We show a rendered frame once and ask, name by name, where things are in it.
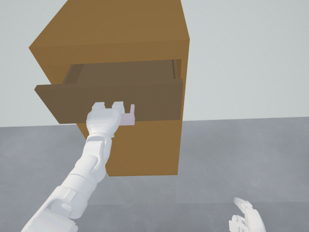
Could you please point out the robot left upper arm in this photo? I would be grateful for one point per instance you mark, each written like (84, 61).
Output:
(51, 221)

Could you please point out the handle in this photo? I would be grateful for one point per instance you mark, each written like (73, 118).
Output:
(128, 118)

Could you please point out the robot left forearm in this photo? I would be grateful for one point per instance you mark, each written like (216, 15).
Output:
(70, 199)

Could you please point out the robot left hand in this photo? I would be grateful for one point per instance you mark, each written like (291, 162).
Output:
(105, 120)

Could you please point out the cabinet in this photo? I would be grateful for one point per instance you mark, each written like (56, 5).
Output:
(102, 31)

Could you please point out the robot right hand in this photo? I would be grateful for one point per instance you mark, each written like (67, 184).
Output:
(251, 221)

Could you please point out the drawer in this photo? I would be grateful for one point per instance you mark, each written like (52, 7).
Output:
(152, 86)

